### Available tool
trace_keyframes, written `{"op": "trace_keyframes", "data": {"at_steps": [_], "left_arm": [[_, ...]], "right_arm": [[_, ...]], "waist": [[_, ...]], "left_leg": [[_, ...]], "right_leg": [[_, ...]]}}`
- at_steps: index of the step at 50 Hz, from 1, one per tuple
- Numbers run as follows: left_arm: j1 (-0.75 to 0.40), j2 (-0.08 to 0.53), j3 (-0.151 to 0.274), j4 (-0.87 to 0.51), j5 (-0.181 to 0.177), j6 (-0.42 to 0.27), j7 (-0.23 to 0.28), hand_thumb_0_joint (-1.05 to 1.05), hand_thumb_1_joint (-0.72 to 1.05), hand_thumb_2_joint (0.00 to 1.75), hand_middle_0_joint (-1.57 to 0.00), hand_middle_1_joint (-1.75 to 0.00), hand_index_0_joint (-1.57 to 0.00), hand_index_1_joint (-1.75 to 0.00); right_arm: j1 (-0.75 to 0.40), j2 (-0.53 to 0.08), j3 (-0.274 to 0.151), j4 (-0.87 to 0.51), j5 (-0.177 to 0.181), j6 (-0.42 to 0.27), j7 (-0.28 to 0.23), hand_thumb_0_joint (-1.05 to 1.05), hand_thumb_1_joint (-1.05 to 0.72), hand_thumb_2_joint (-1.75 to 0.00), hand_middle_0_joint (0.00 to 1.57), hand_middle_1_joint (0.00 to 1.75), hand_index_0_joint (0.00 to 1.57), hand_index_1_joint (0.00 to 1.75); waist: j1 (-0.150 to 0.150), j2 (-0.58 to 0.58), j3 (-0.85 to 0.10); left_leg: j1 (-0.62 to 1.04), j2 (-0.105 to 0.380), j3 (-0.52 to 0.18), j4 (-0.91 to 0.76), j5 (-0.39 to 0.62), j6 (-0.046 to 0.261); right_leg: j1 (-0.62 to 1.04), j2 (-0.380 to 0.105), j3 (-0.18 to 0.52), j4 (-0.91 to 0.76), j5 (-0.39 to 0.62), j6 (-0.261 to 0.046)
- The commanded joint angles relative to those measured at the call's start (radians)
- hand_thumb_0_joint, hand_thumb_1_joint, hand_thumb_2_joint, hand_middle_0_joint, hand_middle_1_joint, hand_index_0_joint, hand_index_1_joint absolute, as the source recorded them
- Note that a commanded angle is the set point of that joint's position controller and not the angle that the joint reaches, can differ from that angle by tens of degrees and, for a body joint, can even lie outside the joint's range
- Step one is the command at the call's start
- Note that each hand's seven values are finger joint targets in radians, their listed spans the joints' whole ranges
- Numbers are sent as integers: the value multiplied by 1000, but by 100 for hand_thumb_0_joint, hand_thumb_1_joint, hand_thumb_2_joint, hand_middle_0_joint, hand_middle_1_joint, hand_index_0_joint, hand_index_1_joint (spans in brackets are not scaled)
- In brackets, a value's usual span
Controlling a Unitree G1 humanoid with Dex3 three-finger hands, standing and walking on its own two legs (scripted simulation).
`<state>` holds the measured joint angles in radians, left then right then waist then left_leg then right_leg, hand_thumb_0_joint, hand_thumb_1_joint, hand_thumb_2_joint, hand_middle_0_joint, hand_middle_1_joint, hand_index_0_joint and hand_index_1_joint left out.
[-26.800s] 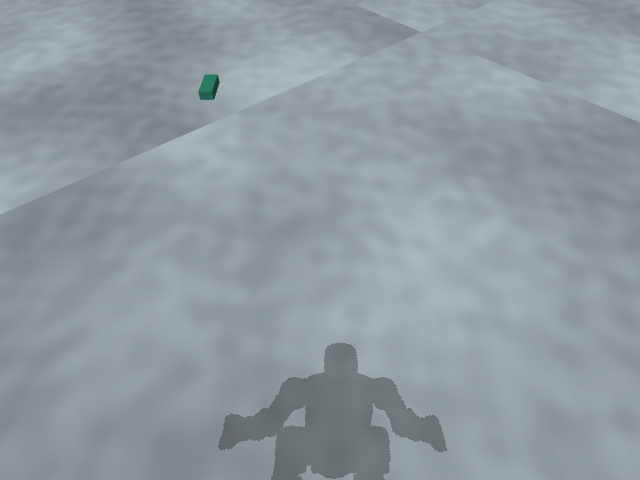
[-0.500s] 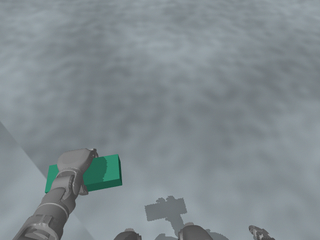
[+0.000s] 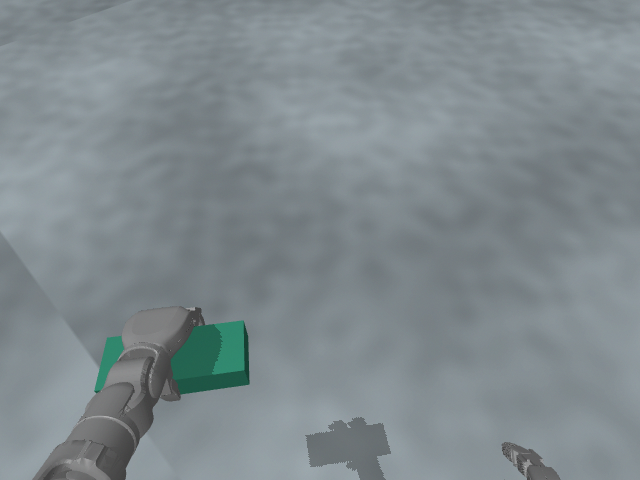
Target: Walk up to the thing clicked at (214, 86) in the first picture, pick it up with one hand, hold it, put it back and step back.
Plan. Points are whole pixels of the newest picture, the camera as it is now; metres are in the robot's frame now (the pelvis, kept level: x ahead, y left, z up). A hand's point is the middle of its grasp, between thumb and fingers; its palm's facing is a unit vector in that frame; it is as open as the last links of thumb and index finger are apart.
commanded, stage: hold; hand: left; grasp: from above
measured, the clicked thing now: (178, 361) +0.31 +0.22 -0.11
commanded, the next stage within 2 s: crouch in 1.50 s
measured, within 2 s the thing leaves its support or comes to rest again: neither
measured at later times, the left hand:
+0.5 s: hand (162, 366) +0.28 +0.22 -0.05, palm faces -0.47 -0.05 -0.88, open 10.8 cm
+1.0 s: hand (155, 371) +0.27 +0.22 -0.04, palm faces -0.46 -0.05 -0.89, open 10.8 cm
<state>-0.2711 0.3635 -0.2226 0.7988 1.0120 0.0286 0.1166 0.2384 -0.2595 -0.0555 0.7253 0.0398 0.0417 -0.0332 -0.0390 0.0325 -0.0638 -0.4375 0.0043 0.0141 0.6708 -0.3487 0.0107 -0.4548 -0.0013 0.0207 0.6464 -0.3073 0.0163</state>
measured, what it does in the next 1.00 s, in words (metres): stands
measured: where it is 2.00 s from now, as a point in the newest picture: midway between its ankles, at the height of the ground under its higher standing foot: outside the picture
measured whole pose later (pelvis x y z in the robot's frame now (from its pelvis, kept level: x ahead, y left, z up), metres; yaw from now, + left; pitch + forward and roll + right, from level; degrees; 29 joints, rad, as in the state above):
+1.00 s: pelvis -0.02 +0.00 +0.01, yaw +0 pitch +1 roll +0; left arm -0.22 0.39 -0.24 0.66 0.99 0.01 0.00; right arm 0.19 -0.26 -0.03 0.70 0.05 0.06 -0.04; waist 0.00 0.05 -0.01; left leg -0.27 0.00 0.02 0.52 -0.26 0.01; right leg -0.29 0.00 0.03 0.50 -0.22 0.01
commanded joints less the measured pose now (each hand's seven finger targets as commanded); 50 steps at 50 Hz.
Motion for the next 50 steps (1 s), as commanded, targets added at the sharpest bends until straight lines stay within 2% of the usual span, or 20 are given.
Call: {"op": "trace_keyframes", "data": {"at_steps": [1, 3, 8, 11, 12, 17, 18, 20, 25, 26, 29, 33, 35, 37, 42, 43, 45, 47, 48, 50], "left_arm": [[-353, 212, 94, -232, 7, 1, 39, 0, 62, 85, -100, -69, -99, -70], [-359, 230, 104, -239, 3, -2, 35, 0, 63, 86, -101, -68, -100, -70], [-355, 216, 92, -264, 1, -5, 21, 0, 61, 84, -100, -68, -99, -69], [-353, 239, 110, -270, -3, -6, 18, 0, 63, 86, -102, -68, -100, -69], [-358, 223, 97, -271, 2, -5, 13, 0, 63, 88, -102, -68, -100, -70], [-347, 233, 107, -276, -8, -10, 3, 0, 62, 86, -101, -69, -100, -70], [-342, 225, 96, -284, -2, -11, -2, 0, 60, 88, -101, -68, -99, -71], [-333, 245, 115, -285, -1, -13, -2, 0, 61, 85, -101, -68, -100, -69], [-340, 232, 103, -305, -5, -16, -17, 0, 61, 86, -102, -66, -100, -68], [-341, 251, 117, -316, -7, -19, -17, 0, 63, 84, -101, -67, -100, -68], [-340, 245, 112, -319, -7, -20, -24, 0, 63, 84, -101, -68, -101, -68], [-331, 233, 101, -338, -8, -17, -28, 0, 59, 84, -100, -65, -99, -67], [-336, 249, 114, -342, -12, -18, -31, 0, 59, 83, -99, -65, -98, -67], [-342, 245, 107, -353, -10, -19, -38, 0, 58, 83, -98, -65, -97, -67], [-360, 253, 110, -379, -13, -22, -48, 0, 61, 85, -99, -68, -99, -69], [-332, 245, 107, -354, -9, -17, -51, 0, 59, 85, -100, -66, -98, -68], [-353, 260, 120, -387, -20, -21, -54, 0, 61, 83, -99, -67, -99, -67], [-344, 235, 96, -371, -21, -21, -65, 0, 61, 83, -100, -66, -99, -67], [-358, 249, 104, -385, -20, -23, -68, 0, 62, 82, -100, -66, -99, -66], [-289, 229, 101, -341, -23, -19, -76, 0, 60, 83, -101, -63, -99, -65]], "right_arm": [[-9, -147, -45, -113, 2, -33, -10, 0, -90, -90, 20, 30, 20, 30], [-17, -150, -46, -120, 3, -33, -10, 0, -90, -90, 20, 30, 20, 30], [-26, -149, -43, -127, 3, -31, -8, 0, -90, -90, 20, 30, 20, 30], [-36, -154, -45, -129, 3, -29, -10, 0, -90, -90, 20, 30, 20, 30], [-35, -149, -41, -133, 2, -28, -9, 0, -90, -90, 20, 30, 20, 30], [-46, -151, -41, -134, 4, -26, -10, 0, -90, -90, 20, 30, 20, 30], [-48, -147, -38, -137, 3, -26, -10, 0, -90, -90, 20, 30, 20, 30], [-56, -151, -38, -140, 5, -25, -11, 0, -90, -90, 20, 30, 20, 30], [-67, -144, -34, -144, 4, -25, -13, 0, -90, -90, 20, 30, 20, 30], [-74, -149, -36, -146, 6, -24, -14, 0, -90, -90, 20, 30, 20, 30], [-93, -142, -30, -152, 6, -24, -15, 0, -90, -90, 20, 30, 20, 30], [-105, -139, -27, -162, 9, -25, -17, 0, -90, -90, 20, 30, 20, 30], [-109, -143, -27, -161, 9, -24, -17, 0, -90, -90, 20, 30, 20, 30], [-102, -145, -28, -157, 9, -23, -17, 0, -90, -90, 20, 30, 20, 30], [-124, -141, -22, -168, 12, -24, -20, 0, -90, -90, 20, 30, 20, 30], [-122, -138, -20, -165, 11, -25, -20, 0, -90, -90, 20, 30, 20, 30], [-129, -140, -21, -168, 12, -25, -21, 0, -90, -90, 20, 30, 20, 30], [-131, -139, -19, -166, 11, -27, -21, 0, -90, -90, 20, 30, 20, 30], [-138, -138, -18, -165, 13, -28, -22, 0, -90, -90, 20, 30, 20, 30], [-136, -135, -15, -172, 13, -27, -21, 0, -90, -90, 20, 30, 20, 30]], "waist": [[-2, 22, -275], [4, 17, -270], [6, 26, -258], [13, 28, -270], [1, 16, -257], [10, 9, -257], [10, 21, -240], [19, 13, -236], [11, 13, -237], [18, 11, -236], [20, 12, -214], [23, -2, -217], [26, 8, -207], [21, 31, -227], [28, 31, -219], [28, 9, -201], [34, 32, -209], [18, 12, -191], [33, 24, -185], [28, -14, -167]], "left_leg": [[186, -21, -11, -84, 369, -12], [187, -22, -8, -97, 348, -10], [209, -18, -10, -116, 350, -11], [224, -20, -6, -123, 367, -9], [218, -21, -5, -127, 359, -5], [232, -18, -9, -143, 347, -7], [230, -19, -6, -149, 339, -6], [226, -19, -8, -159, 321, -5], [242, -20, -4, -166, 323, -1], [242, -21, -4, -170, 316, -1], [241, -22, -3, -185, 272, 1], [245, -25, -2, -193, 270, 5], [248, -21, -4, -202, 261, 2], [272, -14, -10, -202, 289, -5], [279, -20, -5, -212, 271, 0], [267, -18, -8, -214, 270, 1], [274, -18, -7, -221, 259, -3], [279, -12, -14, -227, 245, -2], [275, -10, -19, -236, 239, -4], [264, -14, -15, -235, 236, 1]], "right_leg": [[128, 34, -21, -83, 297, -29], [144, 32, -20, -97, 284, -28], [149, 33, -21, -113, 279, -29], [171, 31, -20, -124, 296, -28], [167, 31, -17, -128, 296, -28], [183, 32, -20, -140, 280, -26], [180, 30, -20, -147, 272, -28], [189, 31, -20, -154, 255, -29], [195, 29, -17, -165, 263, -28], [197, 29, -17, -168, 257, -27], [197, 27, -15, -185, 216, -27], [212, 22, -13, -193, 216, -25], [216, 24, -15, -197, 207, -26], [205, 27, -18, -189, 226, -30], [221, 24, -16, -206, 211, -29], [220, 26, -18, -207, 209, -28], [222, 26, -17, -210, 200, -29], [212, 28, -17, -215, 189, -27], [215, 28, -19, -215, 185, -28], [220, 26, -18, -224, 179, -26]]}}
